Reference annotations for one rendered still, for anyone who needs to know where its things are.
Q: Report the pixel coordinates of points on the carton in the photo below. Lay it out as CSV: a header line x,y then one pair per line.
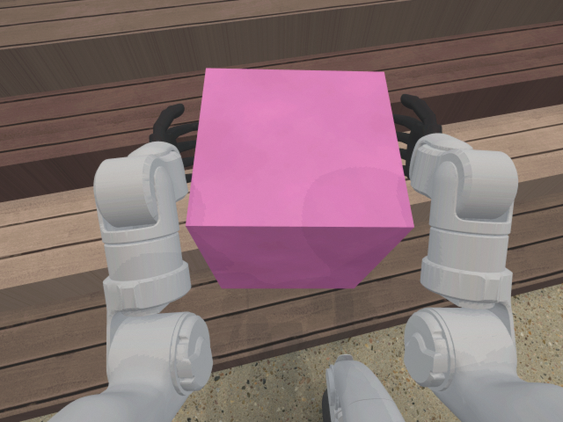
x,y
297,180

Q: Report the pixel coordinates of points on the robot left forearm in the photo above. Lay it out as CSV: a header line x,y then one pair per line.
x,y
136,203

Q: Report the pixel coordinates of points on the right robot upper arm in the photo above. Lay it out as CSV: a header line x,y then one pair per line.
x,y
467,358

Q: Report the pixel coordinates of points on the robot right shin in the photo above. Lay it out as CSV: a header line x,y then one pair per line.
x,y
336,415

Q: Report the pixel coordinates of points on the robot right hand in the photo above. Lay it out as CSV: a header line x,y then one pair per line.
x,y
418,129

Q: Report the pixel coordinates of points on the robot right forearm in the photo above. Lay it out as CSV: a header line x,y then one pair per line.
x,y
472,196

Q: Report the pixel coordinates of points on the left robot upper arm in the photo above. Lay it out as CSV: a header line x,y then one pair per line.
x,y
155,362

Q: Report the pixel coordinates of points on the robot left hand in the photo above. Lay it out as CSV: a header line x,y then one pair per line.
x,y
161,133

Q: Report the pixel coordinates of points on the robot right thigh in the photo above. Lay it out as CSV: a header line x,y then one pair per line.
x,y
355,389

